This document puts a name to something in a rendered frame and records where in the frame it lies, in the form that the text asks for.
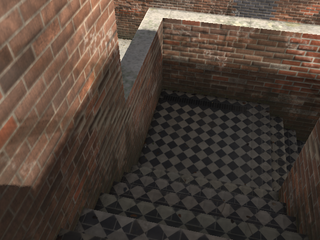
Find stairs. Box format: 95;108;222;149
56;164;309;240
270;115;306;192

